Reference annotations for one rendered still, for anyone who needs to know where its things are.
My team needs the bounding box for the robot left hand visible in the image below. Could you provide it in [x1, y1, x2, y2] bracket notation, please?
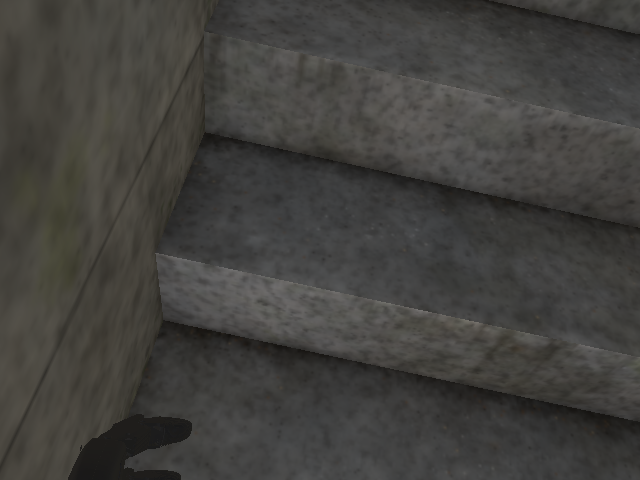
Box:
[68, 414, 192, 480]

